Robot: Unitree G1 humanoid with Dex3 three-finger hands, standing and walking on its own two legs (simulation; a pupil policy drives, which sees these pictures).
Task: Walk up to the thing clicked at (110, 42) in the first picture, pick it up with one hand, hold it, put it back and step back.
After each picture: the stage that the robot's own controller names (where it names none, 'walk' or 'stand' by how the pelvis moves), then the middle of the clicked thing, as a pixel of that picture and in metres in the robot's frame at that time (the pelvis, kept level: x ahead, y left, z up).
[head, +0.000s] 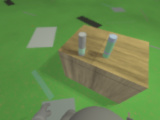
stand; (109, 47) +0.68 -0.15 -0.03
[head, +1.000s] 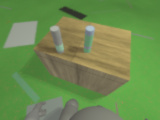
rise first; (88, 41) +0.63 +0.08 +0.01
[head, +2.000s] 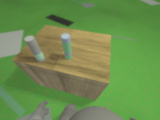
stand; (67, 48) +0.56 +0.24 +0.00
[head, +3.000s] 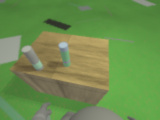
stand; (65, 55) +0.51 +0.24 -0.03
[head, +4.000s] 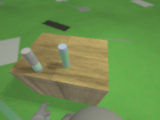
stand; (64, 57) +0.50 +0.24 -0.03
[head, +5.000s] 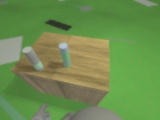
stand; (65, 56) +0.50 +0.24 -0.03
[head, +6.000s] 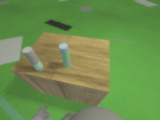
stand; (65, 56) +0.50 +0.24 -0.03
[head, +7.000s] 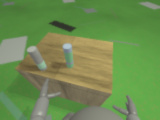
rise first; (68, 57) +0.51 +0.22 -0.03
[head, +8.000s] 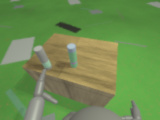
go down; (72, 56) +0.52 +0.20 -0.03
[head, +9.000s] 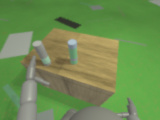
go down; (73, 53) +0.53 +0.19 -0.02
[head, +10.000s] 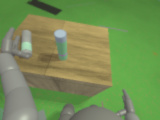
go down; (62, 47) +0.50 +0.19 +0.03
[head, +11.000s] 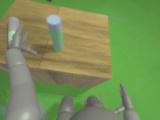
close in; (57, 37) +0.53 +0.19 +0.06
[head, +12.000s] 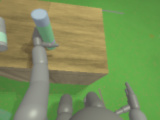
close; (46, 33) +0.54 +0.21 +0.08
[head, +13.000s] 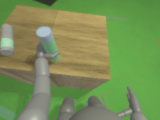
lift; (50, 47) +0.46 +0.22 +0.06
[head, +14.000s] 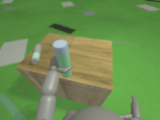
lift; (64, 61) +0.32 +0.17 +0.15
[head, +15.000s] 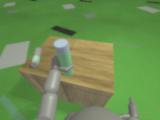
hold; (65, 60) +0.33 +0.17 +0.16
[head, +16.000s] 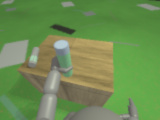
hold; (65, 61) +0.33 +0.17 +0.15
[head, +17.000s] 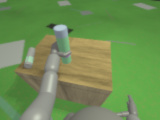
crouch; (64, 47) +0.42 +0.18 +0.18
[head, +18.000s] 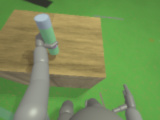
lower; (49, 38) +0.52 +0.21 +0.09
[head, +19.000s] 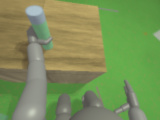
lower; (42, 32) +0.54 +0.21 +0.08
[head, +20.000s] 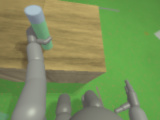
lower; (42, 32) +0.54 +0.22 +0.08
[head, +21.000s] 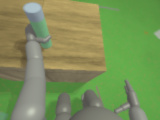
lower; (41, 30) +0.55 +0.22 +0.08
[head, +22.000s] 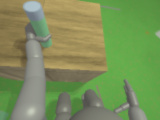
rest; (41, 29) +0.55 +0.22 +0.08
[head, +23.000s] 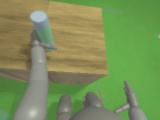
withdraw; (45, 35) +0.52 +0.21 +0.07
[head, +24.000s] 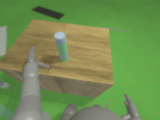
sink last; (62, 48) +0.50 +0.20 +0.03
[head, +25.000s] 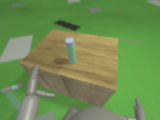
stand; (71, 52) +0.53 +0.21 +0.02
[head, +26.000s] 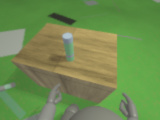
stand; (69, 48) +0.52 +0.20 +0.04
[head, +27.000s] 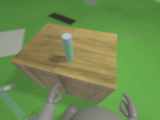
stand; (68, 49) +0.51 +0.21 +0.04
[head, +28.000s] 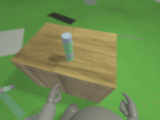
stand; (68, 48) +0.52 +0.21 +0.04
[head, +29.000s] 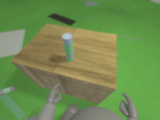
stand; (68, 49) +0.52 +0.20 +0.04
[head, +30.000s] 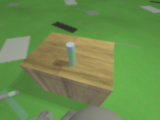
stand; (71, 55) +0.54 +0.20 -0.02
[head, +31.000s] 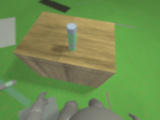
walk; (72, 39) +0.60 +0.18 -0.01
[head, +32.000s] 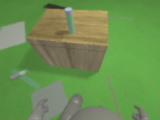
walk; (70, 21) +0.87 +0.29 +0.00
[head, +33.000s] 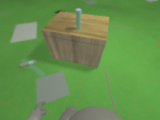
stand; (78, 20) +1.13 +0.26 -0.01
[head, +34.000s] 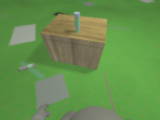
stand; (77, 22) +1.12 +0.25 -0.03
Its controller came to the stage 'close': yes
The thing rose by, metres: 0.22
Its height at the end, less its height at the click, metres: +0.00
